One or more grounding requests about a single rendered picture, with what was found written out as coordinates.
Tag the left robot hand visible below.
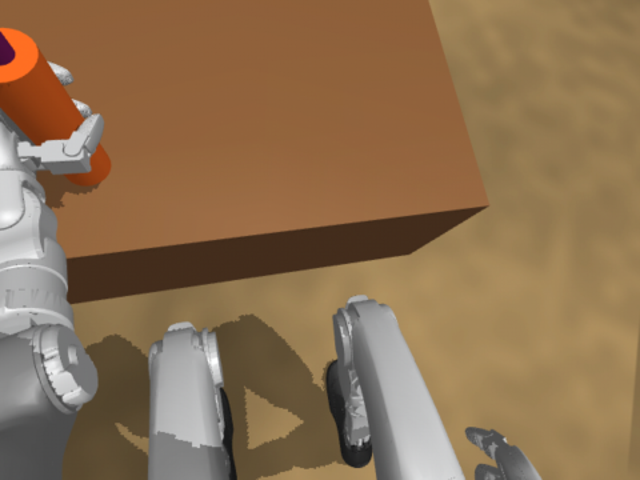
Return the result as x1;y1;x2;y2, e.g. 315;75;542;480
0;61;104;179

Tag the right robot foot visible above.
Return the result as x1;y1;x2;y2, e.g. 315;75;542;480
326;360;372;468

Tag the left robot arm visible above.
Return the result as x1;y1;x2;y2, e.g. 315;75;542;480
0;169;98;480

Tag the right robot hand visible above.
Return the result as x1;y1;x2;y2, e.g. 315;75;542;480
465;427;542;480

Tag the bottle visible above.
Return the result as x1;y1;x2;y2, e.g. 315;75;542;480
0;28;111;186

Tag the left robot foot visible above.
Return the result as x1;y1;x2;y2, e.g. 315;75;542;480
219;387;237;480

